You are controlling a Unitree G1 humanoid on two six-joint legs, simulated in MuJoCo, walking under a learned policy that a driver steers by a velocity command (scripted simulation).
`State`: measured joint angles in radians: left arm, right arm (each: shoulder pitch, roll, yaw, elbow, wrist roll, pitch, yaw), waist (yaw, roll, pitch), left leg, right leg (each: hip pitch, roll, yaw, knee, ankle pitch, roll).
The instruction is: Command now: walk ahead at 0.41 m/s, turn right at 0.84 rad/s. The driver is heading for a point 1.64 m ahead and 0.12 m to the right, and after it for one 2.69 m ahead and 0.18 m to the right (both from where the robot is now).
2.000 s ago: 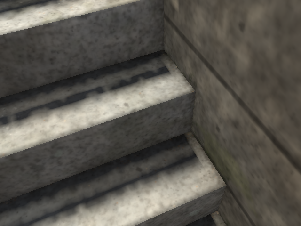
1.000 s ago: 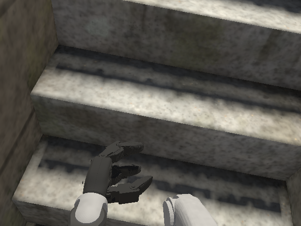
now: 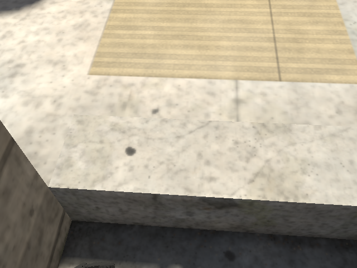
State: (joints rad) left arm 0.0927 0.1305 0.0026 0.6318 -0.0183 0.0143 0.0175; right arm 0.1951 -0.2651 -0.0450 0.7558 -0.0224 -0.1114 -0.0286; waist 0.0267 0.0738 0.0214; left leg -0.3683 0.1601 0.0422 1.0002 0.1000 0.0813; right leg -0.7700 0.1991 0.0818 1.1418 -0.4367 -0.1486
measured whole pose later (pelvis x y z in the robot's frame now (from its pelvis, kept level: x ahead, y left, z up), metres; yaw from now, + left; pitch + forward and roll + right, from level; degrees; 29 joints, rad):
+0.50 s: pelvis +0.13 +0.02 +0.16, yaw -16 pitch +2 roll +2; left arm 0.25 0.32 0.13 0.72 0.06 0.06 0.01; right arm -0.10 -0.06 0.03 0.55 -0.01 0.01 -0.08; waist 0.06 -0.11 0.12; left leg -0.92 -0.01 0.04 1.38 -0.52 0.08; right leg -0.46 0.16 0.21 1.14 -0.16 -0.03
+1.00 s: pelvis +0.16 -0.04 +0.11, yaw -20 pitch +1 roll +2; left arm 0.48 0.14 0.00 0.85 0.06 0.00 0.05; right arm 0.05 -0.09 -0.05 0.62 -0.01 0.00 -0.10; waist 0.09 0.01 -0.04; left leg -0.96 -0.01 0.00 2.05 -0.75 -0.01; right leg -0.10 -0.04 -0.06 0.37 -0.32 -0.02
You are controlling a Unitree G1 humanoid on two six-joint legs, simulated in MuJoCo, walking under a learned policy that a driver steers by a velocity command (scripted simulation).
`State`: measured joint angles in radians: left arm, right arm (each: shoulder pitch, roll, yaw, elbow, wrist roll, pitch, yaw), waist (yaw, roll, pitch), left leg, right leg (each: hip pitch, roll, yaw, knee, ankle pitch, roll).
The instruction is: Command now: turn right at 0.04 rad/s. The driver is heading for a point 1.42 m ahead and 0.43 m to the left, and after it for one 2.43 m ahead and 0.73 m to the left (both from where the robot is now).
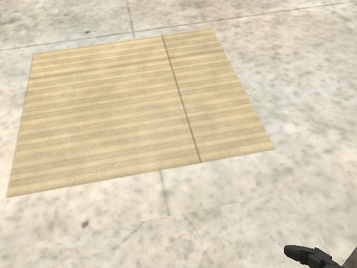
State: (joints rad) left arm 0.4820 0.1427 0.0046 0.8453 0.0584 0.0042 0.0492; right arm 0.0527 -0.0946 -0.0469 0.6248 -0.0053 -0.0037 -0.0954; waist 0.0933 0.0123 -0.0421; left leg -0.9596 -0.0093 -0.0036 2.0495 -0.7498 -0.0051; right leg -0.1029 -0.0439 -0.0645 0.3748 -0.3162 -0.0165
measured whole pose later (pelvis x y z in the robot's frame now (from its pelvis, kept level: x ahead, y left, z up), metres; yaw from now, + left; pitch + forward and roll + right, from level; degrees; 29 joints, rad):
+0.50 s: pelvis +0.00 -0.01 +0.08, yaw +0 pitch +3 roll +4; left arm 0.36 0.20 0.05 0.66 0.04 0.02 0.08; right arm 0.02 -0.10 -0.03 0.69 -0.04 -0.06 -0.05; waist 0.19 -0.04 -0.02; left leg -0.67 0.01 0.09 1.50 -0.64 0.03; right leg -0.31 0.01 -0.05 0.64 -0.07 -0.17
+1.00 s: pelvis +0.05 -0.02 +0.09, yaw +0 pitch +5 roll +5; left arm 0.14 0.24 0.07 0.59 0.06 -0.01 0.03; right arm 0.22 -0.17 -0.06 0.77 -0.06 -0.03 -0.06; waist -0.04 -0.01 -0.05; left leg -0.66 -0.11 0.08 1.21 -0.87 0.17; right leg -0.79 0.15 0.21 1.80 -0.32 -0.10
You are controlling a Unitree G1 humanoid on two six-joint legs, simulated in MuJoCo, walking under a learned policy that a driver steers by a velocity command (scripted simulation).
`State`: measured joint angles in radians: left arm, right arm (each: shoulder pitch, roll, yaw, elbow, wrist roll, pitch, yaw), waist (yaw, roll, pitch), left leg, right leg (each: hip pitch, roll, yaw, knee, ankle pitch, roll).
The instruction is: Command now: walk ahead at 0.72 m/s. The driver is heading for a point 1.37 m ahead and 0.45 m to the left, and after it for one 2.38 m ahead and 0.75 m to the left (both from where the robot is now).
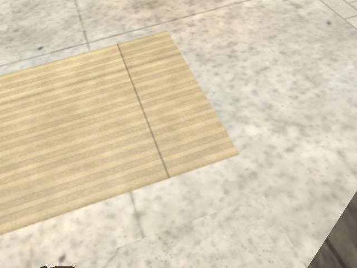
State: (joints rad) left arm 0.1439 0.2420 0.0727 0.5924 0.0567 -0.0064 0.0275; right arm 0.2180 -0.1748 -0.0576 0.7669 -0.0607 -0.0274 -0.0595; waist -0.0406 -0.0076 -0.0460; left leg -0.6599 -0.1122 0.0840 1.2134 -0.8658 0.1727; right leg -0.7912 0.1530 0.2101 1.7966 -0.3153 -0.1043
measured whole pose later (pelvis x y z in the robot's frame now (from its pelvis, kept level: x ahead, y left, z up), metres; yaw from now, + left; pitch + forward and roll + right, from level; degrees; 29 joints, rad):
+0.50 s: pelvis +0.11 -0.09 +0.11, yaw +8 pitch +1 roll +3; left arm 0.25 0.18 0.04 0.77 -0.02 -0.06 0.08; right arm 0.31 -0.20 -0.09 0.79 -0.03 0.10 -0.01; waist -0.06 0.15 0.09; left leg -0.81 -0.13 -0.09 1.82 -0.31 -0.01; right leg -0.34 -0.17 -0.17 0.53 -0.20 0.01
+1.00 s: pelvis +0.11 +0.07 +0.06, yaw +31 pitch +3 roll -1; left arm 0.09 0.36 0.10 0.60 -0.01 0.00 0.00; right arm 0.14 -0.25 -0.08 0.57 0.00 0.05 -0.02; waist -0.10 -0.10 -0.03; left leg -0.55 0.07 -0.07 0.91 -0.42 -0.07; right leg -0.51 -0.32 -0.06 1.41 -0.56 0.13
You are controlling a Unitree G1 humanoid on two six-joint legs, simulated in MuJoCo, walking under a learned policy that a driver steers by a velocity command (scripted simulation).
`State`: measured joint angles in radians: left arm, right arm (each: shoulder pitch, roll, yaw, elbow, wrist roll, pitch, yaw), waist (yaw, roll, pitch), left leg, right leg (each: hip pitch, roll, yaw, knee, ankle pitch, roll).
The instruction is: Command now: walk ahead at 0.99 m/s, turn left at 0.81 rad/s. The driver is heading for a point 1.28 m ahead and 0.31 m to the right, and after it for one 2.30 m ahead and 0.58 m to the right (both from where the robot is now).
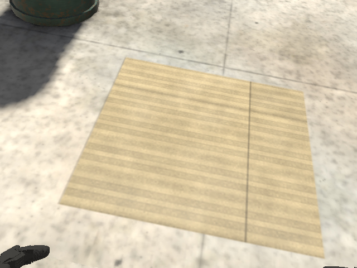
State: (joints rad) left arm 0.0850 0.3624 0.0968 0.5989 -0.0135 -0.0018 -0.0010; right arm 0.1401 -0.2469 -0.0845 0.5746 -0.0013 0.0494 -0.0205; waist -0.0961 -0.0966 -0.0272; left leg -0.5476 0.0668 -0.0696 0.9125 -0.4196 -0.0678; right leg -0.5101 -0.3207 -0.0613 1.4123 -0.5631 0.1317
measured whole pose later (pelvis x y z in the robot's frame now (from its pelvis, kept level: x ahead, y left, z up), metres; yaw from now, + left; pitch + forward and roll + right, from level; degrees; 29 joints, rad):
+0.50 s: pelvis +0.19 -0.06 +0.12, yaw +4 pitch +3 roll +1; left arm 0.29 0.20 0.06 0.74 0.01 0.03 0.04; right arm 0.13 -0.24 -0.07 0.66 -0.12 -0.05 0.07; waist 0.06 0.06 -0.13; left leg -0.67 0.05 -0.12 1.67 -0.11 0.07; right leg -0.82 0.10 -0.01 1.43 -0.65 -0.09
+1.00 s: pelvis +0.53 -0.07 +0.24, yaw -18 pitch +5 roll +2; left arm 0.38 0.32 0.10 0.79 -0.02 -0.08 0.00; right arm 0.03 -0.30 -0.05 0.58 -0.06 -0.08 -0.02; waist 0.09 -0.02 0.00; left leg -0.48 -0.01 0.02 0.60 -0.21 0.00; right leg -0.19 0.13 0.20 1.02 -0.43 -0.13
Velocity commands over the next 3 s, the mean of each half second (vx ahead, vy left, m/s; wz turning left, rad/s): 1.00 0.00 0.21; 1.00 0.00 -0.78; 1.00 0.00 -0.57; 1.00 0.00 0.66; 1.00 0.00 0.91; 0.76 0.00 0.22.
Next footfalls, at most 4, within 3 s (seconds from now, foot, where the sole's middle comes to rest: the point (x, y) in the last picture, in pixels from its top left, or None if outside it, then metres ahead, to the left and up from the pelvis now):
0.38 right None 0.27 -0.12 -0.52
0.94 left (143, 193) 0.66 0.03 -0.52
1.38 right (243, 127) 0.97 -0.39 -0.52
1.82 left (246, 58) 1.43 -0.50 -0.52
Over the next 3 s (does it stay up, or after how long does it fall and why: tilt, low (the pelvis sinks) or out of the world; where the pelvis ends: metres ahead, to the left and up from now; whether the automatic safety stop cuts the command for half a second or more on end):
stays up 2.28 -0.47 0.25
